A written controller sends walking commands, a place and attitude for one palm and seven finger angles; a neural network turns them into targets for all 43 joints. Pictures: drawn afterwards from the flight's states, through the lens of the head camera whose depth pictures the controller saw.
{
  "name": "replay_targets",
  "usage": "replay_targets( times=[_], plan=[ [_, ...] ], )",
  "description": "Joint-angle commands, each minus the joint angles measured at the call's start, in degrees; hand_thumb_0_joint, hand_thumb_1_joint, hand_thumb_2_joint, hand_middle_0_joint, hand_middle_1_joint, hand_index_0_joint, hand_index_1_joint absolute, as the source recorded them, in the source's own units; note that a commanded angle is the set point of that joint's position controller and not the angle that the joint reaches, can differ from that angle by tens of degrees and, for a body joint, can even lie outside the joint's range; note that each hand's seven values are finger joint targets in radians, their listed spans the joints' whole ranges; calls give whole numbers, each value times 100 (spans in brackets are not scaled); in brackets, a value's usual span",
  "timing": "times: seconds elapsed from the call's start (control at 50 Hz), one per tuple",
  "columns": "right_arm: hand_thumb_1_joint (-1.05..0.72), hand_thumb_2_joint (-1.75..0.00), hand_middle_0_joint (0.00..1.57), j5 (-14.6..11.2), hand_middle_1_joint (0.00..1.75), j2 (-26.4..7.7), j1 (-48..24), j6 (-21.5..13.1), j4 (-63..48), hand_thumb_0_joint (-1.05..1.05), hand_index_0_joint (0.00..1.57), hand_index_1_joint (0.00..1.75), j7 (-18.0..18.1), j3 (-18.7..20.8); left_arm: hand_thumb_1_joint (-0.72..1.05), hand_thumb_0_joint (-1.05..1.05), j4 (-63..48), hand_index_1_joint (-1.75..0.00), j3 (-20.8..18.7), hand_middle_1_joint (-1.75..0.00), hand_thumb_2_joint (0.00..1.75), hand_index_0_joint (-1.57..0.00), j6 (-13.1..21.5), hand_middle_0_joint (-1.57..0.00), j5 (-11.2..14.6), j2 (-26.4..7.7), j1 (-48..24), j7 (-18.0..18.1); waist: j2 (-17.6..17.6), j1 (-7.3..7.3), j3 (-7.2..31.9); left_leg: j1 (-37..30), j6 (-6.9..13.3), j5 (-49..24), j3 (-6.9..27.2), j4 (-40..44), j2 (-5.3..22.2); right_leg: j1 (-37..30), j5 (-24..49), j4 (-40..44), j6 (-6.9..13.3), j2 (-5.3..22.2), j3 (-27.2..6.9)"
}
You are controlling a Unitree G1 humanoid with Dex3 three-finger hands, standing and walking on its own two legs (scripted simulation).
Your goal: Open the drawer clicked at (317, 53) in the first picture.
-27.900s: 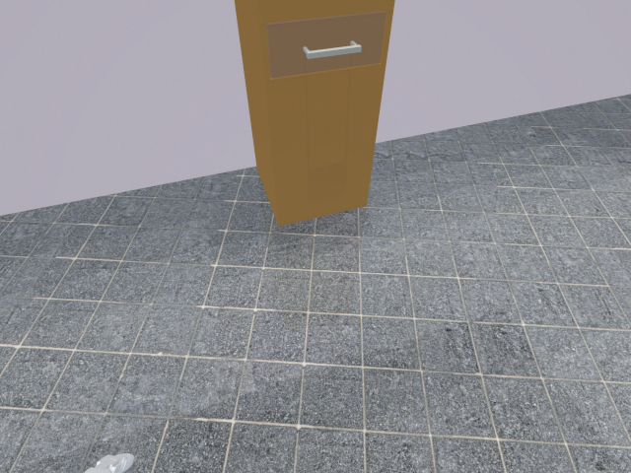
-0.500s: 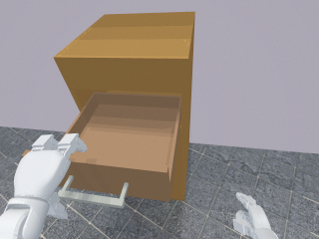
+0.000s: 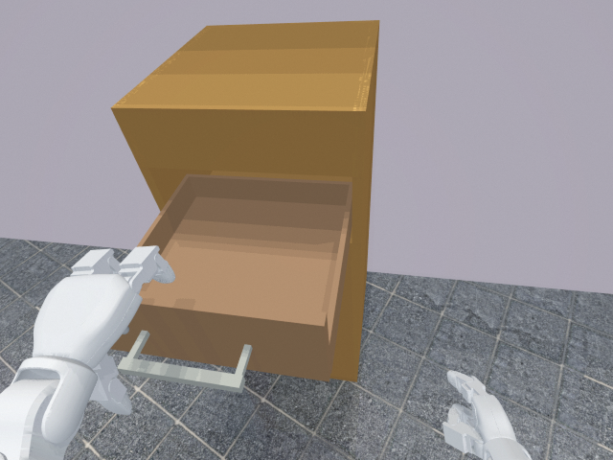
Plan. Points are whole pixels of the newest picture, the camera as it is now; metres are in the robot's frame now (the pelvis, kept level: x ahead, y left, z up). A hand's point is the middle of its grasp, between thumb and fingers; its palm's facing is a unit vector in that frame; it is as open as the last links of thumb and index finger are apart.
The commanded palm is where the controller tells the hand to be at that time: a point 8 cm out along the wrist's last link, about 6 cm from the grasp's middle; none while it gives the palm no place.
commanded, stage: draw the hand back to the body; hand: left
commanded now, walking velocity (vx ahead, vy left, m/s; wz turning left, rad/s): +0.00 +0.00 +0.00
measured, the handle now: (186, 360) +0.23 +0.22 +0.00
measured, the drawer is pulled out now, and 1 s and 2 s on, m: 0.30 0.30 0.30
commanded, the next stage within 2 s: step back with the hand held close in 1.50 s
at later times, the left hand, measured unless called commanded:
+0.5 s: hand (95, 347) +0.17 +0.26 +0.13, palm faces +0.10 -0.07 -0.99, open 13.8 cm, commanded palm +0.15 +0.26 +0.19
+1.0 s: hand (121, 305) +0.21 +0.23 +0.17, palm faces +0.39 -0.83 -0.40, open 11.3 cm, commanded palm +0.15 +0.27 +0.19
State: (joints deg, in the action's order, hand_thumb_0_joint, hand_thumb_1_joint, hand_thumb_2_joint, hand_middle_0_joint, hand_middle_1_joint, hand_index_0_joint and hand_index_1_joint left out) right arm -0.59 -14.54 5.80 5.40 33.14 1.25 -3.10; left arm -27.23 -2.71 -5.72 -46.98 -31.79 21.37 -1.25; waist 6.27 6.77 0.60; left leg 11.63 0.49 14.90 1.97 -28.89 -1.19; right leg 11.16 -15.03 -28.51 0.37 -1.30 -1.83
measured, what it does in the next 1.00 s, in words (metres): stands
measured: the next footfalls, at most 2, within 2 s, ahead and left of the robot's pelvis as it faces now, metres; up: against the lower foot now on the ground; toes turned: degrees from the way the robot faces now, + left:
none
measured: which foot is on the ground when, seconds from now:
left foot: down 0.00-1.00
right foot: down 0.00-1.00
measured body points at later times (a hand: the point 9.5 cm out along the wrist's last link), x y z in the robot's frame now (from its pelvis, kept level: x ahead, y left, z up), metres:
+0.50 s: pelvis +0.00 +0.01 +0.00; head -0.01 -0.02 +0.45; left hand +0.16 +0.26 +0.19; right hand +0.23 -0.20 -0.08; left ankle +0.01 +0.11 -0.74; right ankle +0.01 -0.12 -0.74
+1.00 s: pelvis +0.02 -0.01 +0.00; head +0.01 -0.03 +0.45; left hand +0.18 +0.27 +0.19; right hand +0.21 -0.22 -0.08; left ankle +0.01 +0.11 -0.74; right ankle +0.01 -0.12 -0.74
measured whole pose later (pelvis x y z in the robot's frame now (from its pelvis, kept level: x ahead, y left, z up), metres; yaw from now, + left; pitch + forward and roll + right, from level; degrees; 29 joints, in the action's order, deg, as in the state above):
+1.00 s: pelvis +0.02 -0.01 +0.00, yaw +0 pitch -3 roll +0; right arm -0.1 -12.3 11.7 -8.7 36.6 4.0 -1.3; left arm -30.1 -16.5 6.2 3.9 -19.3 30.9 6.5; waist 3.4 3.2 -0.3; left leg 8.5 -0.1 16.4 2.4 -27.7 -0.6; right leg 7.8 -16.3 -26.9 1.0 -1.8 -1.4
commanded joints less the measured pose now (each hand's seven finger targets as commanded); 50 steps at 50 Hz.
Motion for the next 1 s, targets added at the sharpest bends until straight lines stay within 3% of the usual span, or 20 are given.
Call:
replay_targets(
  times=[0.0,0.02,0.08,0.12,0.2,0.24,0.38,0.46,0.48,0.5,0.52,0.54,0.56,0.58,0.6,0.7,0.8,0.86,0.88,0.98],
  plan=[
    [-90,-90,20,9,30,-527,-1040,-382,-1072,0,20,30,38,182,-50,0,-1320,-120,-1091,-120,30,-30,207,-30,-25,-1235,-607,314,-351,35,924,-208,42,-988,-196,319,51,-223,621,474,24,106,217],
    [-90,-90,20,-8,30,-540,-1065,-347,-984,0,20,30,61,244,-50,0,-1066,-120,-1204,-120,30,-30,223,-30,10,-1293,-351,335,-407,-3,627,-167,36,-953,-202,335,57,-132,621,537,33,80,148],
    [-90,-90,20,-61,30,-590,-1173,-397,-1020,0,20,30,49,240,-50,0,-1130,-120,-1398,-120,30,-30,265,-30,183,-1363,-326,360,-215,-6,542,-135,18,-862,-193,290,63,-78,636,546,34,62,105],
    [-90,-90,20,-19,30,-545,-1023,-365,-968,0,20,30,51,273,-50,0,-954,-120,-1319,-120,30,-30,287,-30,152,-1276,-229,350,-372,-20,467,-103,25,-907,-210,315,52,-32,570,526,18,91,190],
    [-90,-90,20,-10,30,-588,-978,-414,-1067,0,20,30,49,261,-50,0,-1261,-120,-1342,-120,30,-30,356,-30,239,-1318,-240,321,-212,-5,746,-159,30,-889,-219,259,49,-55,554,481,-1,126,231],
    [-90,-90,20,-8,30,-638,-951,-392,-1068,0,20,30,80,320,-50,0,-1199,-120,-1308,-120,30,-30,394,-30,277,-1249,93,315,-416,-23,626,-132,39,-945,-220,253,53,-20,674,490,-25,118,230],
    [-90,-90,20,-43,30,-659,-1043,-453,-1115,0,20,30,101,309,-50,0,-1436,-120,-1586,-120,30,-30,516,-30,275,-1429,162,472,-103,-25,463,-68,-3,-754,-160,211,124,193,401,504,25,69,181],
    [-90,-90,20,-8,30,-624,-885,-374,-1086,0,20,30,101,337,-50,0,-1223,-120,-1688,-120,30,-30,549,-30,189,-1496,193,528,-293,18,526,-18,-2,-805,-179,224,108,199,337,425,14,110,275],
    [-90,-90,20,-65,30,-639,-1048,-412,-1109,0,20,30,94,330,-50,0,-1235,-120,-1843,-120,30,-30,506,-30,279,-1582,275,541,-64,25,494,-25,-13,-760,-157,208,129,172,356,449,47,59,183],
    [-90,-90,20,-69,30,-50,-506,-822,-1233,0,20,30,191,303,-47,0,-1075,-118,-1319,-118,32,-30,851,-30,4276,919,-297,618,-480,-616,92,-499,91,-379,-91,320,270,113,199,444,125,-17,477],
    [-90,-90,20,-42,30,-265,-428,-1069,-1082,0,20,30,277,299,-43,0,-861,-115,-1619,-115,33,-29,1029,-29,4414,324,46,726,-702,-470,33,-431,59,-205,37,442,404,131,-28,382,102,35,421],
    [-90,-90,20,-26,30,-279,-482,-1162,-1012,0,20,30,307,289,-40,0,-772,-113,-1664,-113,34,-29,1096,-29,4447,338,229,781,-407,-447,-66,-383,36,-25,46,534,362,130,-147,450,121,6,431],
    [-90,-90,20,-27,30,-294,-470,-1205,-1029,0,20,30,371,297,-36,0,-1229,-111,-1908,-111,36,-29,1187,-29,4779,186,244,832,-773,-361,163,-372,35,-131,64,586,353,-53,-74,517,75,84,460],
    [-90,-90,20,-20,30,-338,-586,-1329,-948,0,20,30,423,297,-32,0,-1399,-109,-2098,-109,37,-29,1292,-29,4889,-5,168,887,-644,-332,262,-408,32,-135,14,566,340,-107,-55,534,60,81,392],
    [-90,-90,20,23,30,-289,-491,-1455,-992,0,20,30,431,260,-29,0,-1745,-107,-1854,-107,39,-29,1436,-29,4887,217,-31,908,-460,-325,525,-463,35,-217,-14,604,298,-248,24,514,71,130,406],
    [-90,-90,20,63,30,-264,-330,-1803,-731,0,20,30,395,216,-12,0,-1741,-95,-1704,-95,47,-27,1533,-27,4958,410,195,996,380,-328,65,-193,-68,-430,-4,706,276,-261,309,539,156,157,377],
    [-90,-90,20,51,30,-267,-271,-1808,-638,0,20,30,326,279,6,0,-1389,-84,-1897,-84,54,-26,1518,-26,5031,422,478,925,-21,-292,3,-187,-98,-1148,-96,602,304,-382,916,506,152,157,403],
    [-90,-90,20,30,30,-274,-269,-1762,-672,0,20,30,292,340,17,0,-1458,-77,-1933,-77,58,-25,1524,-25,5089,452,592,860,-300,-293,318,-329,-62,-1448,-159,496,302,-468,1255,458,107,181,392],
    [-90,-90,20,23,30,-281,-306,-1777,-662,0,20,30,285,364,20,0,-1462,-75,-1953,-75,60,-25,1534,-25,5095,452,633,845,-151,-294,329,-356,-72,-1504,-187,465,296,-458,1310,490,112,176,374],
    [-90,-90,20,-11,30,-294,-344,-1728,-675,0,20,30,306,426,37,0,-1494,-64,-2046,-64,68,-24,1536,-24,5114,349,676,859,-419,-313,439,-449,-18,-1419,-233,391,253,-378,1360,532,69,186,345]
  ],
)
